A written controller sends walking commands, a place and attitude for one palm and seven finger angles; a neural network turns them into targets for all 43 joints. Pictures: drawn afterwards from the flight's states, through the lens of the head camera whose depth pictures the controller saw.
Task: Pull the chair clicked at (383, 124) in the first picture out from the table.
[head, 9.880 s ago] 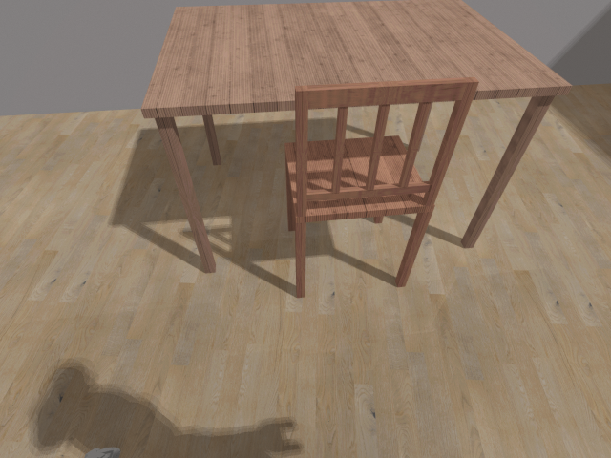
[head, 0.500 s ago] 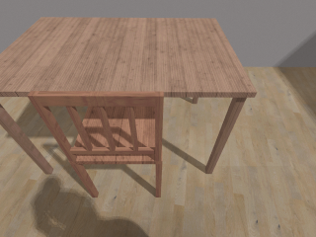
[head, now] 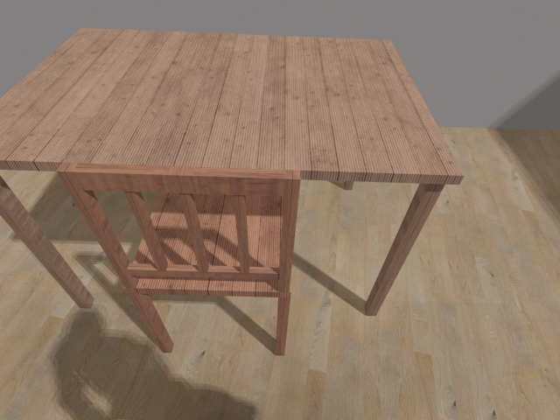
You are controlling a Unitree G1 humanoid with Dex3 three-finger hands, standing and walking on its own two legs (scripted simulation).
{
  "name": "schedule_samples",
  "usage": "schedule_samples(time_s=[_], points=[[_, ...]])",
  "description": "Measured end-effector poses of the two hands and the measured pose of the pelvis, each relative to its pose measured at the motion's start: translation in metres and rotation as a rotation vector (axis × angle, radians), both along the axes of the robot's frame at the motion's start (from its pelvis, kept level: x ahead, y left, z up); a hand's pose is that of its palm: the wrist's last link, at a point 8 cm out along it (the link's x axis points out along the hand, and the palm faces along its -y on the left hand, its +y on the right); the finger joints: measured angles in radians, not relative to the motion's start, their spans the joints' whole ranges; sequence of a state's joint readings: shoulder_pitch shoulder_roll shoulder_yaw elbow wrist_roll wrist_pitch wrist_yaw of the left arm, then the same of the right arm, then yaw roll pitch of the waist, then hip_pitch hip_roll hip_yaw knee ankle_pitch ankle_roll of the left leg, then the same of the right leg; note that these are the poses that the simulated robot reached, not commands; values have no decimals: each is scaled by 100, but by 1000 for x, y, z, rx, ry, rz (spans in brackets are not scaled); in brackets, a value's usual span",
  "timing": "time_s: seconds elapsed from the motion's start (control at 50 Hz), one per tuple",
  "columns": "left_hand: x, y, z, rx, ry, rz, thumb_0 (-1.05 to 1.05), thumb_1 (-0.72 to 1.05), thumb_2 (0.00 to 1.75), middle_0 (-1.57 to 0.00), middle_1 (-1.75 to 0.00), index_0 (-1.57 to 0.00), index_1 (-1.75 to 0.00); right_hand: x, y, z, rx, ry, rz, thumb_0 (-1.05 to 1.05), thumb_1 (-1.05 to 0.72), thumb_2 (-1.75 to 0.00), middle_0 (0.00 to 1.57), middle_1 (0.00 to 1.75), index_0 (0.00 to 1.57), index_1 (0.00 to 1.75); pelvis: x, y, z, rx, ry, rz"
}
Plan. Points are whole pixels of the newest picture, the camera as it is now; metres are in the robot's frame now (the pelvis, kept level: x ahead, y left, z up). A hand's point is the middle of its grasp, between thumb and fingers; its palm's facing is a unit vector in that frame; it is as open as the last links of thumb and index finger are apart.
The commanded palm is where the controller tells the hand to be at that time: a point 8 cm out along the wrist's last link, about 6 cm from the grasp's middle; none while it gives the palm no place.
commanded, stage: look again from close up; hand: left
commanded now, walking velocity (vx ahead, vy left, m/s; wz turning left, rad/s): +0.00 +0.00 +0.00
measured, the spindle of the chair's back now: (195, 234) +0.49 +0.21 -0.10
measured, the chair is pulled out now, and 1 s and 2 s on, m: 0.00 0.00 0.00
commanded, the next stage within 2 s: shuffle to correct the standing spot in 0.38 s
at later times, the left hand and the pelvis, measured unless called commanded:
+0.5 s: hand out of the picture -0.01 +0.17 -0.18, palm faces +0.02 -0.98 -0.19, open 7.4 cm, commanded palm none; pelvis +0.01 +0.01 +0.00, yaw +0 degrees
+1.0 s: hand out of the picture +0.05 +0.19 -0.18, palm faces +0.02 -0.98 -0.20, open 7.4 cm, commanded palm none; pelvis +0.07 +0.01 -0.01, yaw -2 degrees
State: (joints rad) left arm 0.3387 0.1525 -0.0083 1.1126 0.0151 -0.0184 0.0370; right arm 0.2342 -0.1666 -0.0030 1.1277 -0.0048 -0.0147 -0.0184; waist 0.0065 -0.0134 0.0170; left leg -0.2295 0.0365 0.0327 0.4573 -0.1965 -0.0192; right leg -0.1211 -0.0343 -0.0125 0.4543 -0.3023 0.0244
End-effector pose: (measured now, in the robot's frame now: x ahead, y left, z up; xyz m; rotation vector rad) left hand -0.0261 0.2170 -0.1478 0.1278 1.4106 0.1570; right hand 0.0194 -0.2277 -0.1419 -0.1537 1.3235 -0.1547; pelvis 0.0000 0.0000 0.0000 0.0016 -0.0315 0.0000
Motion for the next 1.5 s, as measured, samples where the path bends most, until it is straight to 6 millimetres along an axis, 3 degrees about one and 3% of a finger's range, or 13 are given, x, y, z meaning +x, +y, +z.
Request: schedule_samples(time_s=[0.26,0.58,0.72,0.84,0.92,1.06,1.16,1.26,1.5], points=[[8,11,3,19,-1,-10,0,91,90,-20,-30,-20,-29,-14,9,-2,18,50,-12,1,-92,-90,20,30,20,30,3,4,1,3,8,-1],[9,4,0,0,11,-4,0,91,90,-20,-30,-20,-29,-23,17,-5,35,81,-28,1,-91,-90,20,30,20,30,8,5,0,6,9,-3],[5,3,-5,-11,44,32,0,91,90,-20,-30,-20,-29,-19,17,-11,39,112,-34,0,-91,-90,20,30,20,30,26,6,-7,2,19,2],[4,10,-13,-29,114,60,0,90,90,-20,-30,-20,-29,7,23,-13,13,98,-34,1,-91,-90,20,30,20,30,54,17,-15,12,23,-11],[27,17,-10,-16,148,14,0,91,90,-20,-30,-20,-29,20,31,-11,5,58,-61,0,-91,-90,20,30,20,30,66,19,-12,14,21,-39],[107,16,1,37,-36,-10,0,91,90,-20,-30,-20,-29,25,40,-19,75,140,-59,0,-91,-90,20,30,20,30,81,10,-8,23,22,-12],[138,24,8,78,-116,-28,1,93,90,-20,-30,-20,-29,44,34,-20,69,119,-62,1,-91,-90,20,30,20,30,81,8,-7,14,35,0],[144,32,2,64,-145,-25,0,92,90,-20,-30,-20,-29,59,23,-15,11,65,-55,2,-92,-90,20,30,20,30,72,17,-9,14,20,-8],[126,52,9,80,-166,-79,0,91,90,-20,-30,-20,-29,90,22,-2,1,-128,-14,1,-91,-90,20,30,20,30,54,29,-8,0,17,-13]])
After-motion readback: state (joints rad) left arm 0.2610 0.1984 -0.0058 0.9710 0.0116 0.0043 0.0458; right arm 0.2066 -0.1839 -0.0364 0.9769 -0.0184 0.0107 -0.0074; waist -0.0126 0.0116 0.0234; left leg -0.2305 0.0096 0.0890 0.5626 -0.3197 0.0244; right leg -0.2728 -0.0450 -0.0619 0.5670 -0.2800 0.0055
